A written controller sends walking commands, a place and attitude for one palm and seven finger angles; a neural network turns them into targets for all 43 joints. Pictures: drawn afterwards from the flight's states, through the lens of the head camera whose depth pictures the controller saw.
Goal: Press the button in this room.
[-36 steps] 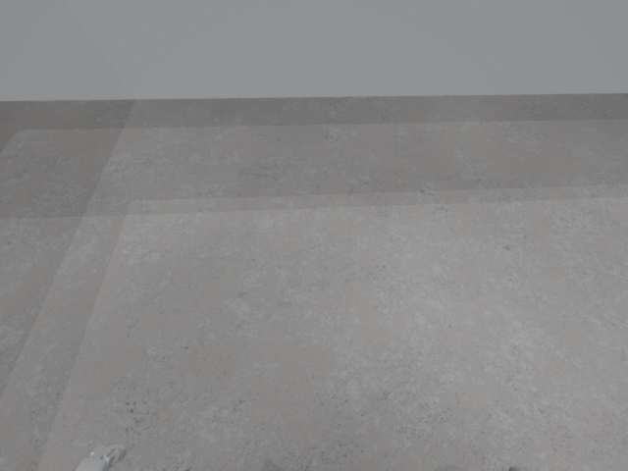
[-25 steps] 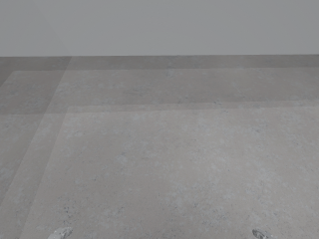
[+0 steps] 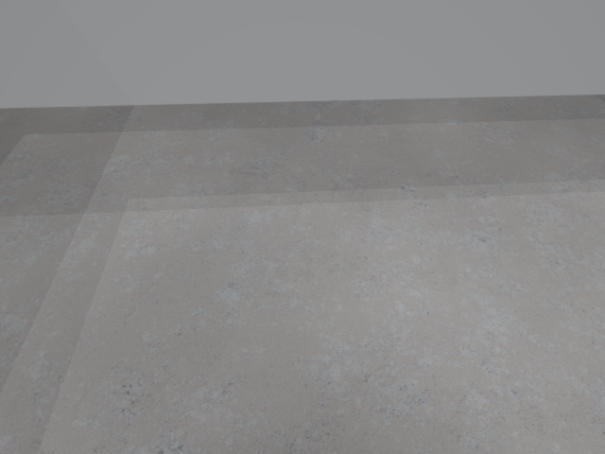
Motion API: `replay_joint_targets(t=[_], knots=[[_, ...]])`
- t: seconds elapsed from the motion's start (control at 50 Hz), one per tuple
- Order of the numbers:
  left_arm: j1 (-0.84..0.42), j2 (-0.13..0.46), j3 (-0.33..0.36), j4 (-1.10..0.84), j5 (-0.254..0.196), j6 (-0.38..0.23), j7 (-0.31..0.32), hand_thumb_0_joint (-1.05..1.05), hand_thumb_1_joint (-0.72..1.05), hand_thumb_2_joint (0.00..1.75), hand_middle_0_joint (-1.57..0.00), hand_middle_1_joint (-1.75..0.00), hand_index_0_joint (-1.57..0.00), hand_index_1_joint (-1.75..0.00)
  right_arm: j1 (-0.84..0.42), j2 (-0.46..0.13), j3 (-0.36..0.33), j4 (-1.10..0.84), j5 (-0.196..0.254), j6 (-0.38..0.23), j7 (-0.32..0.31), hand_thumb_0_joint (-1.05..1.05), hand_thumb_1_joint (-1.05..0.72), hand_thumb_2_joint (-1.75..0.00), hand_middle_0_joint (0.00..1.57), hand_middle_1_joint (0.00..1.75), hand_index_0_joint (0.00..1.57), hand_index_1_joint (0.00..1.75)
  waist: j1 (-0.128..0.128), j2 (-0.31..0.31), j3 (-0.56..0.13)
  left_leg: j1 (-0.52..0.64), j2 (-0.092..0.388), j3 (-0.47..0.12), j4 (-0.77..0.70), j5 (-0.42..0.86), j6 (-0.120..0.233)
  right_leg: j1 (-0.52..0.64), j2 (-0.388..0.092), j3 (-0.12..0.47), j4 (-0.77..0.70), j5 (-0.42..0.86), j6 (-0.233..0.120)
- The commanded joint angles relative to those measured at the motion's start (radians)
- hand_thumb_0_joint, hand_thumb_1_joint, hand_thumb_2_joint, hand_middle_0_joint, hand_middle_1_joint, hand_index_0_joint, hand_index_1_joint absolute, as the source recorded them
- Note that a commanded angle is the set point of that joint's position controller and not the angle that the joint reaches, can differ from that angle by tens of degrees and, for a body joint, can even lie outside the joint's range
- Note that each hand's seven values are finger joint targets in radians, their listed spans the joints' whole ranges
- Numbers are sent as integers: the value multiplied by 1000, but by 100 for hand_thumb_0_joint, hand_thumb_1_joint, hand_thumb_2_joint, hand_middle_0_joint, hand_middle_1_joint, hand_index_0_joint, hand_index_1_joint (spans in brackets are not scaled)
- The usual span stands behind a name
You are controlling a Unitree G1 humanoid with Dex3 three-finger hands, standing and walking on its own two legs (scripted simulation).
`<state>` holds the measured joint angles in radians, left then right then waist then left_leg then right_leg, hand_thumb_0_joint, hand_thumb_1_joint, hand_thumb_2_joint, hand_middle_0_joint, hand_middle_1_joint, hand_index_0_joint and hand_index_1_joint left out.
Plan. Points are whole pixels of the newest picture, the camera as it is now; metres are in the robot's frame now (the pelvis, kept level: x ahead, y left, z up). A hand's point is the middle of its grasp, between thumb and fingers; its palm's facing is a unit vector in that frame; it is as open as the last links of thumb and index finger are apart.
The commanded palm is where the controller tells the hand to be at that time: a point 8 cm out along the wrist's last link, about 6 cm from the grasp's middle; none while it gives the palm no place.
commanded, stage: stand and wait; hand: left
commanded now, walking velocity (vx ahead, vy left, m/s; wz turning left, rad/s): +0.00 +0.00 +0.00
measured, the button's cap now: out of the picture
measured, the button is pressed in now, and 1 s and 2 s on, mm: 0 0 0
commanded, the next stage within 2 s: turn or walk to find it in 0.18 s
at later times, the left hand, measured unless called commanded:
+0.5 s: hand out of the picture +0.05 +0.22 -0.18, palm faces +0.03 -0.96 -0.27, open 7.4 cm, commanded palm none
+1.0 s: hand out of the picture +0.01 +0.21 -0.16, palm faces +0.25 -0.93 -0.28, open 7.4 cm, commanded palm none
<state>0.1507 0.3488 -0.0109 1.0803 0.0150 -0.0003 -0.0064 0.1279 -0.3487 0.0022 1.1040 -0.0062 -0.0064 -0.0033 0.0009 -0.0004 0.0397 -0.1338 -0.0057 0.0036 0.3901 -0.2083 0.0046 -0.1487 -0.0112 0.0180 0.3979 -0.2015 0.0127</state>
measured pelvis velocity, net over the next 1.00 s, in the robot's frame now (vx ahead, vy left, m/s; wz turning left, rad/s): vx -0.05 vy -0.02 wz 0.26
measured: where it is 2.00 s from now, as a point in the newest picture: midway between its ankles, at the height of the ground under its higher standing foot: outside the picture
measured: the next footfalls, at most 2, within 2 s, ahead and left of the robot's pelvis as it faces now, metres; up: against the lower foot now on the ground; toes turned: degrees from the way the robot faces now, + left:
right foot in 1.00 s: +0.00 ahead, -0.13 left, +0.00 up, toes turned +15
left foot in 1.40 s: -0.10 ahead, +0.12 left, +0.00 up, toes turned +31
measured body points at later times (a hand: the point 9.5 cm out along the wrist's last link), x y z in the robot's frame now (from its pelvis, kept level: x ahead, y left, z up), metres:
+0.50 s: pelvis -0.01 +0.00 -0.01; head +0.00 +0.01 +0.44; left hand +0.05 +0.27 -0.16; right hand +0.05 -0.27 -0.15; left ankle +0.01 +0.12 -0.74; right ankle +0.01 -0.13 -0.74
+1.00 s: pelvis -0.05 -0.02 -0.01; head -0.02 -0.02 +0.44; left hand -0.01 +0.26 -0.14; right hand +0.05 -0.26 -0.16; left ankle +0.00 +0.12 -0.74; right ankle -0.04 -0.14 -0.75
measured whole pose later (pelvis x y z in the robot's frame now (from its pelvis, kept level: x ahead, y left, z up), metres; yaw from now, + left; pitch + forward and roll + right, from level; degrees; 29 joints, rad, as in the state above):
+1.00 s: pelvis -0.05 -0.02 -0.01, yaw +15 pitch +1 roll +0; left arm 0.16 0.23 0.04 0.90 0.01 0.03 0.02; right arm 0.25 -0.22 -0.07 0.96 -0.02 0.06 0.00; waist -0.03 0.03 0.04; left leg -0.39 -0.10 -0.19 0.51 -0.15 -0.01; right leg -0.22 0.00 0.00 0.50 -0.32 0.02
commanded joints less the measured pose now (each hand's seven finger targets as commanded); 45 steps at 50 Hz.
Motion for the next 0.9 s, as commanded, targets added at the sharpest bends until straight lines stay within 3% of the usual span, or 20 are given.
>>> replay_joint_targets(t=[0.0,0.2,0.32,0.36,0.42,0.48,0.52,0.54,0.56,0.58,0.6,0.62,0.66,0.7,0.78,0.86,0.88], knots=[[-60,204,43,-69,-4,-24,16,0,90,90,-20,-30,-20,-30,-67,-206,-44,-66,-4,-26,-7,0,-90,-90,20,30,20,30,-2,-15,-35,-21,114,-109,-87,11,31,-31,-109,108,-98,-27,-43],[-60,206,46,-64,-4,-23,17,0,90,90,-20,-30,-20,-30,-53,-206,-44,-54,-4,-26,-4,0,-90,-90,20,30,20,30,-1,-3,-37,-44,116,-122,-81,39,31,-28,-109,100,-82,-14,-41],[13,99,34,-72,-3,12,30,0,90,90,-20,-30,-20,-30,8,-78,-24,-72,-9,7,2,0,-90,-90,20,30,20,30,6,-21,-22,-152,94,-118,6,52,16,-41,-142,83,-32,-29,-23],[24,107,42,-91,-2,17,34,0,90,90,-20,-30,-20,-30,29,-71,-29,-88,-9,16,3,0,-90,-90,20,30,20,30,4,-54,-39,-172,75,-110,65,61,10,-44,-169,98,-25,-17,-37],[31,127,55,-125,0,20,39,0,90,90,-20,-30,-20,-30,56,-59,-41,-110,-8,27,4,0,-90,-90,20,30,20,30,1,-123,-74,-181,41,-67,195,38,0,-54,-253,129,-37,23,-88],[19,122,62,-160,5,19,46,0,90,90,-20,-30,-20,-30,86,-40,-54,-128,-5,32,4,0,-90,-90,20,30,20,30,-13,-166,-74,-177,34,-37,268,-69,-8,-79,-301,112,5,135,-128],[2,109,65,-180,6,23,46,0,90,90,-20,-30,-20,-30,121,-30,-58,-129,-4,30,8,0,-90,-90,20,30,20,30,-31,-111,-79,-110,56,-50,177,23,-2,-140,-267,46,81,99,-93],[0,80,64,-193,4,29,44,0,90,90,-20,-30,-20,-30,133,-53,-63,-135,-9,26,9,0,-90,-90,20,30,20,30,-36,19,-66,-89,112,-172,95,108,32,-211,-181,-28,189,-11,-41],[-11,33,57,-210,0,34,41,0,90,90,-20,-30,-20,-30,155,-108,-75,-146,-18,20,9,0,-90,-90,20,30,20,30,-49,227,-41,-99,242,-411,-50,175,112,-275,-39,-119,382,-200,26],[-39,29,58,-221,3,33,47,0,90,90,-20,-30,-20,-30,178,-116,-84,-141,-16,17,-2,0,-90,-90,20,30,20,30,-61,258,-24,-95,303,-548,-133,252,182,-322,-3,-54,557,-380,28],[-18,30,65,-212,4,37,48,0,90,90,-20,-30,-20,-30,172,-117,-86,-143,-12,16,-12,0,-90,-90,20,30,20,30,-41,217,-32,-82,299,-540,-131,249,199,-354,-29,15,638,-360,23],[-6,28,68,-207,3,36,45,0,90,90,-20,-30,-20,-30,156,-99,-85,-155,-10,15,-16,0,-90,-90,20,30,20,30,-30,163,-42,-78,280,-508,-117,229,202,-367,-40,26,671,-326,22],[15,8,70,-192,4,31,37,0,90,90,-20,-30,-20,-30,117,-76,-83,-171,-11,13,-20,0,-90,-90,20,30,20,30,-13,127,-72,-53,227,-417,-77,225,187,-362,-42,14,673,-269,31],[26,-21,69,-192,0,32,34,0,90,90,-20,-30,-20,-30,122,-64,-88,-177,-13,15,-22,0,-90,-90,20,30,20,30,-17,134,-97,-25,195,-386,-69,220,181,-342,-31,-1,622,-255,41],[1,-48,71,-214,-5,30,34,0,90,90,-20,-30,-20,-30,171,-58,-100,-172,-17,23,-23,0,-90,-90,20,30,20,30,-44,139,-111,7,190,-436,-63,253,188,-297,-5,-7,474,-277,44],[34,-49,73,-219,-8,31,38,0,90,90,-20,-30,-20,-30,161,-64,-110,-186,-20,35,-17,0,-90,-90,20,30,20,30,-35,171,-109,-43,164,-474,-67,210,169,-193,24,-14,317,-257,36],[67,-47,75,-213,-11,32,39,0,90,90,-20,-30,-20,-30,143,-67,-113,-194,-20,38,-14,0,-90,-90,20,30,20,30,-20,178,-122,-63,152,-475,-67,177,157,-150,30,-16,262,-229,34]])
